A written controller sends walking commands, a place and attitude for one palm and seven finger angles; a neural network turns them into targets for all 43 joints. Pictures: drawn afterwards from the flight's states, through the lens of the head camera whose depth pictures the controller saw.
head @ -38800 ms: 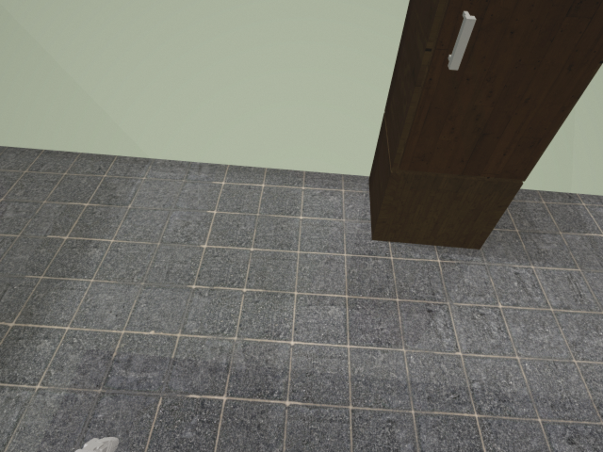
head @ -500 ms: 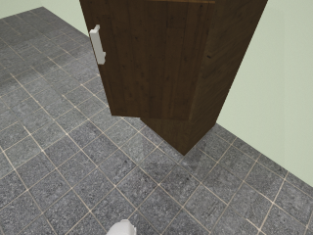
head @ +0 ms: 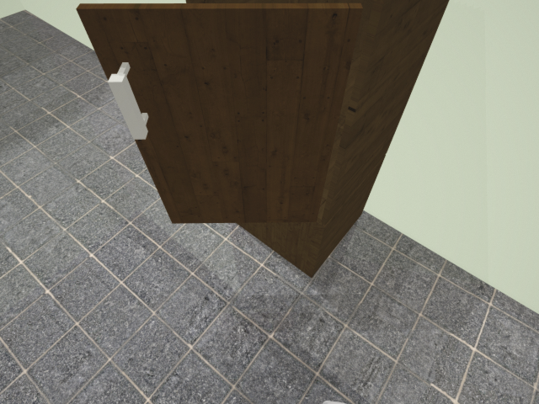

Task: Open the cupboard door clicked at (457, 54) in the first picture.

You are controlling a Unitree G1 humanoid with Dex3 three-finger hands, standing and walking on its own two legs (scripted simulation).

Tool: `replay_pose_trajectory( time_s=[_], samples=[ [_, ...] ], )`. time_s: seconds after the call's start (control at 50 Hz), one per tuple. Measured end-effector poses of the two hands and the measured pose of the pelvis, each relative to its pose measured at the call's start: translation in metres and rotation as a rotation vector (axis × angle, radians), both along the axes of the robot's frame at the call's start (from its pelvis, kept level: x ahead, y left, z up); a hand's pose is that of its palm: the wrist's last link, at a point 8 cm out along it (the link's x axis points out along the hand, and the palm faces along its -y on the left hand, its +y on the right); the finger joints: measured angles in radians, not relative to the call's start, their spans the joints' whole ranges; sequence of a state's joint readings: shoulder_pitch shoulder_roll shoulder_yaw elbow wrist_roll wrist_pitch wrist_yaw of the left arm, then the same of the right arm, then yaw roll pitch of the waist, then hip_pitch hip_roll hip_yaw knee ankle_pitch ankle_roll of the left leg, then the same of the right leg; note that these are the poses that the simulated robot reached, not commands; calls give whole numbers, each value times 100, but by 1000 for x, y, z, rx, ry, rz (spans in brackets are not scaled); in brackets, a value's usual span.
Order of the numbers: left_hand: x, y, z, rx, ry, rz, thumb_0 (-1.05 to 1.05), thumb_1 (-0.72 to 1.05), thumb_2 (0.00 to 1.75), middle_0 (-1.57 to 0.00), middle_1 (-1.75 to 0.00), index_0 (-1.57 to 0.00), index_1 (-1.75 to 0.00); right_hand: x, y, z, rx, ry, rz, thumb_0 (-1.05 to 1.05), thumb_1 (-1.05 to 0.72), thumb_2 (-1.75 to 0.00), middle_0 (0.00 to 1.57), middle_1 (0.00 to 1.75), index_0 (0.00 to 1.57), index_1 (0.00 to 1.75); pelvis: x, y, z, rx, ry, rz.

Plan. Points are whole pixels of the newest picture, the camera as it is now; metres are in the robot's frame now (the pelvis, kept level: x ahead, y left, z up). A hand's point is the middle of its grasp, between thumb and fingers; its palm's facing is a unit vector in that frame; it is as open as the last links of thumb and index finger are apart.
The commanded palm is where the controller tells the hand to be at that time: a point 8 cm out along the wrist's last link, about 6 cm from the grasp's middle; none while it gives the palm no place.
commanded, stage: come to a stop and stand still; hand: left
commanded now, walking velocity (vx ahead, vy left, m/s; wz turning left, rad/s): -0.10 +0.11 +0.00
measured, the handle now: (132, 101) +0.57 +0.28 +0.10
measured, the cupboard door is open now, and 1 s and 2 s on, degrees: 40 40 40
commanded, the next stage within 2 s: look again from close up in 1.00 s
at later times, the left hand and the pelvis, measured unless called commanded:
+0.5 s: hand out of the picture -0.01 +0.18 -0.17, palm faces +0.10 -0.97 -0.23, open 7.3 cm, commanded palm none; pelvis -0.03 -0.01 +0.00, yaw +2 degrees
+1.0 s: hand out of the picture -0.04 +0.19 -0.18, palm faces +0.04 -0.99 -0.15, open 7.4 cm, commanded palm none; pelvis -0.03 +0.03 +0.01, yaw -1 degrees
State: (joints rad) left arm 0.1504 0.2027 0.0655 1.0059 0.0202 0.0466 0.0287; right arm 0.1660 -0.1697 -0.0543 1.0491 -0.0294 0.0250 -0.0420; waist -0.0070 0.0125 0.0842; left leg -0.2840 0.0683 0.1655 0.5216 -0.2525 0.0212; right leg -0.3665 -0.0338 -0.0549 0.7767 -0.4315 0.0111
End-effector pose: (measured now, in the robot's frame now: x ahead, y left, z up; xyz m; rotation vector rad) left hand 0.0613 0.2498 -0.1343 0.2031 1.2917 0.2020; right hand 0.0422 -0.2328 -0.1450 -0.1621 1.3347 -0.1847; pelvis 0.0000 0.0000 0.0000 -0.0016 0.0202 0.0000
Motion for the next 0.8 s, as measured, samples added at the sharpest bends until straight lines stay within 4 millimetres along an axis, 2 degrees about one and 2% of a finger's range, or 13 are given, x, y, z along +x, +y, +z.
replay_pose_trajectory(
  time_s=[0.06,0.12,0.24,0.3,0.42,0.52,0.64,0.72,0.8],
  samples=[
    [16,-10,4,34,-50,-25,1,92,90,-19,-30,-20,-30,-9,-18,-11,20,28,-23,0,-92,-89,20,30,20,30,3,-16,-6,17,3,-4],
    [20,-25,8,46,-67,-48,1,92,90,-19,-30,-20,-30,-16,-34,-16,34,53,-46,0,-91,-89,20,30,20,30,2,-26,-7,18,-3,-3],
    [8,-54,14,3,-57,-37,1,91,90,-20,-30,-20,-30,-17,-47,-7,39,66,-37,0,-91,-90,20,29,19,30,-2,-35,4,42,-15,1],
    [-5,-54,15,1,-60,0,0,93,90,-20,-30,-21,-30,-12,-48,-2,38,57,-9,0,-91,-90,20,29,19,30,-6,-37,7,46,-15,13],
    [-47,-40,9,-11,-11,48,0,92,90,-20,-30,-21,-30,6,-35,7,26,-3,50,0,-91,-90,20,29,19,30,-18,-27,8,45,-18,25],
    [-86,-18,-10,-41,58,88,0,91,90,-20,-30,-21,-30,14,-14,9,-4,-85,85,0,-91,-90,20,29,19,30,-27,-6,-2,1,-22,35],
    [-116,-6,-16,-72,120,105,1,91,90,-20,-30,-20,-30,-1,16,14,2,-66,110,0,-91,-90,20,29,19,30,-33,8,1,7,-42,23],
    [-128,-7,-13,-91,154,87,1,91,90,-20,-30,-20,-30,-11,22,15,2,-63,81,0,-93,-89,20,30,20,30,-34,16,4,3,-42,11],
    [-131,-10,-12,-107,178,67,1,91,90,-20,-30,-20,-30,-25,24,15,0,-41,55,0,-93,-89,20,30,20,30,-33,21,6,2,-36,0]
  ],
)
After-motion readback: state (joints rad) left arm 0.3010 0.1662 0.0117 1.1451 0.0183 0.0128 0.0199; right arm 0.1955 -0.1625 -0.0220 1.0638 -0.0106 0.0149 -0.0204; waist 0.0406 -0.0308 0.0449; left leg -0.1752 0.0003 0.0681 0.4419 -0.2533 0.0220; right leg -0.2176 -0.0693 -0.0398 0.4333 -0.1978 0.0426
